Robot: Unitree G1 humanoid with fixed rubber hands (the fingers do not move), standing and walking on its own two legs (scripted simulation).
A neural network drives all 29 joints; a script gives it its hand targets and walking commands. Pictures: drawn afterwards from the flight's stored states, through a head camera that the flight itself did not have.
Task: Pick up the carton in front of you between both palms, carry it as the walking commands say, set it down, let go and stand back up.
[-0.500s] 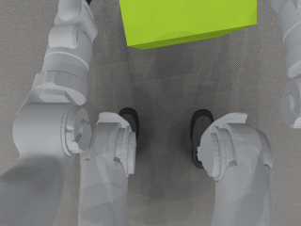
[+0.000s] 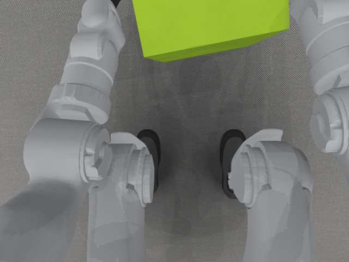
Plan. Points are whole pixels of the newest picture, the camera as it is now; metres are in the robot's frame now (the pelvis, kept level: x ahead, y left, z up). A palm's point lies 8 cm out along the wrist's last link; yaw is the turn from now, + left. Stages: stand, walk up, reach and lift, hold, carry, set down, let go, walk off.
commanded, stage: reach and lift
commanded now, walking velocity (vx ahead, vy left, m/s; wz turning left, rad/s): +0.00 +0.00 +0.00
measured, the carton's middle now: out of the picture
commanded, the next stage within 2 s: none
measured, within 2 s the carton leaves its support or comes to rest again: leaves its support in 0.30 s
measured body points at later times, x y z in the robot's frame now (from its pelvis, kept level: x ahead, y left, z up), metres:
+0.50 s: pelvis +0.01 +0.00 +0.00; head +0.34 -0.05 +0.30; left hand +0.55 +0.11 -0.12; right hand +0.56 -0.20 -0.12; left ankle +0.13 +0.14 -0.34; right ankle +0.11 -0.12 -0.34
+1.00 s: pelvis +0.01 +0.01 +0.12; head +0.26 -0.03 +0.49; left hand +0.52 +0.11 +0.06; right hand +0.50 -0.20 +0.06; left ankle +0.13 +0.14 -0.34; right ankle +0.11 -0.12 -0.34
